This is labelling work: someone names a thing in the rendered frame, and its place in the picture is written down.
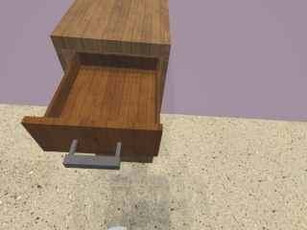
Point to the handle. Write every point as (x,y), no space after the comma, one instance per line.
(97,162)

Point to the drawer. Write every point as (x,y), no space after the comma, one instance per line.
(103,99)

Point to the cabinet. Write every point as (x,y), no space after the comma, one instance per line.
(123,27)

